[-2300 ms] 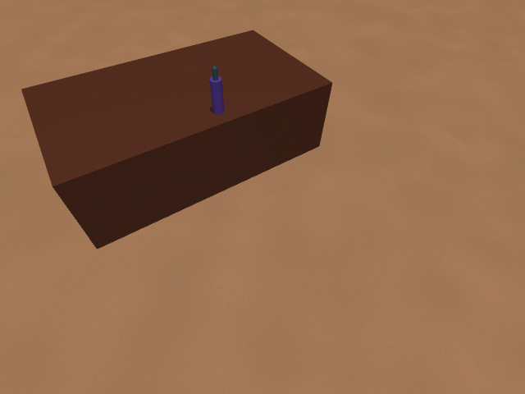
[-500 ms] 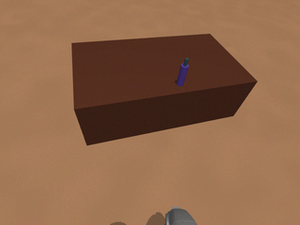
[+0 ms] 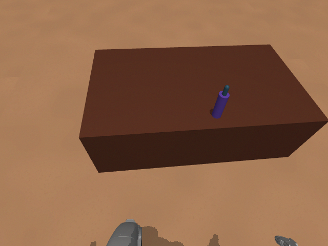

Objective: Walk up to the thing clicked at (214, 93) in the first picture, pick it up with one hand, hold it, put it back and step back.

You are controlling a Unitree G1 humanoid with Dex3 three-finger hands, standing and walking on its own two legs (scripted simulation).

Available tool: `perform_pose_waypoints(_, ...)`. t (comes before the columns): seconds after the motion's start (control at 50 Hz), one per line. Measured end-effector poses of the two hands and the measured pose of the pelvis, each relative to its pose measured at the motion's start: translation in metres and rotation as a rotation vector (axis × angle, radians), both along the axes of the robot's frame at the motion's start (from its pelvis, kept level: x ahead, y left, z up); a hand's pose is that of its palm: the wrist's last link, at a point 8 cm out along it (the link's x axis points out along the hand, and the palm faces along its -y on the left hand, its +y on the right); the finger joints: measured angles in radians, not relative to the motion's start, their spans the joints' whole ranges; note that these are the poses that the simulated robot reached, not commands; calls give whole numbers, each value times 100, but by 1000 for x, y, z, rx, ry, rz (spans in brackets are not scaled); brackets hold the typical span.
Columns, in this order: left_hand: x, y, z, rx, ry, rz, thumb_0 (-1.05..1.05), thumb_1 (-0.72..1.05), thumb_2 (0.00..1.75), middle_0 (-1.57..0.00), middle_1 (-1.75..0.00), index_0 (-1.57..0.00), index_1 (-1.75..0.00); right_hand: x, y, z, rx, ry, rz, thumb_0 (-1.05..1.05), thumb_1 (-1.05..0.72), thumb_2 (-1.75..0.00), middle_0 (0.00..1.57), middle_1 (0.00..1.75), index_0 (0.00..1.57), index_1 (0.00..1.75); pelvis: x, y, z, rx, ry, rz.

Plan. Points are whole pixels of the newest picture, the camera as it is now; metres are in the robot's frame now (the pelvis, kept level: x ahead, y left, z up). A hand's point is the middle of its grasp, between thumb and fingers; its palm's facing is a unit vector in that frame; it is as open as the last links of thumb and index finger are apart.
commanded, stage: walk up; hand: right
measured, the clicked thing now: (221, 101) +0.77 -0.27 -0.24
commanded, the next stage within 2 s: none
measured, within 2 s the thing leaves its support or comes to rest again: neither
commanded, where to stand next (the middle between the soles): +0.35 -0.09 m, yaw +6 degrees
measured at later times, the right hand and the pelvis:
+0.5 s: hand (302, 217) +0.22 -0.39 -0.14, palm faces -0.04 +0.90 -0.43, open 7.4 cm; pelvis +0.17 -0.10 -0.02, yaw +1 degrees
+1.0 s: hand (274, 163) +0.40 -0.37 -0.16, palm faces -0.22 +0.91 -0.35, open 7.4 cm; pelvis +0.27 -0.14 -0.02, yaw +8 degrees
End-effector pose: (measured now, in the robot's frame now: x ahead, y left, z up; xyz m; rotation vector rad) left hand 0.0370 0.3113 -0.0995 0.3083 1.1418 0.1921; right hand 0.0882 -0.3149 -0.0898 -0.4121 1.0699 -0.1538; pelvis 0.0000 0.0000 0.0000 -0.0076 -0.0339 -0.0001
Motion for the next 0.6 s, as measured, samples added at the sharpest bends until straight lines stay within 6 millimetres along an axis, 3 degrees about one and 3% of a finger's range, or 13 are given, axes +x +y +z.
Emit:
perform_pose_waypoints(0.14, 24, -6, -41, -31, 84, 55, 1, 90, 89, -20, -30, -20, -30, 74, 0, -6, -53, -36, 50, 0, -91, -90, 20, 30, 20, 30, 59, -6, -23, 21, -13, 24)
perform_pose_waypoints(0.28, 87, -28, -32, -53, 73, -1, 1, 90, 89, -20, -30, -20, -30, 94, -21, 12, -53, -83, -26, 0, -91, -90, 20, 30, 21, 30, 99, -26, -10, 21, -36, 12)
perform_pose_waypoints(0.38, 129, -43, -18, -31, 23, -16, 1, 90, 89, -20, -30, -20, -30, 102, -55, 13, -54, -38, -22, 0, -90, -90, 20, 30, 21, 30, 126, -52, -6, 25, -32, 9)
perform_pose_waypoints(0.48, 164, -68, -6, 33, 14, -19, 1, 90, 89, -20, -30, -20, -30, 120, -106, -6, -37, -8, -38, 0, -90, -90, 20, 31, 21, 30, 158, -89, -14, 41, -17, 12)
perform_pose_waypoints(0.54, 178, -85, 0, 87, -19, 1, 1, 90, 89, -20, -30, -20, -30, 139, -137, -27, -38, 25, -44, 1, -90, -90, 20, 30, 21, 30, 178, -112, -24, 13, -20, 29)
perform_pose_waypoints(0.6, 180, -104, 9, 101, -38, 47, 1, 90, 89, -20, -30, -20, -30, 163, -147, -36, -18, 66, -37, 1, -91, -90, 20, 30, 20, 30, 196, -127, -20, 27, -18, 42)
